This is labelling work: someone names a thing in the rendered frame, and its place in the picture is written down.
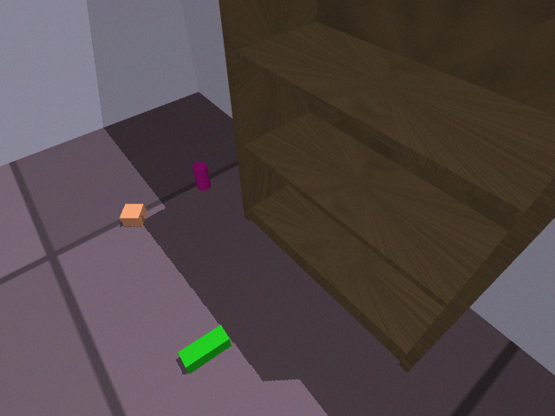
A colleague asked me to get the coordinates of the bookshelf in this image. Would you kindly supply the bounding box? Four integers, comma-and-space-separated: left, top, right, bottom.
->
219, 0, 555, 372

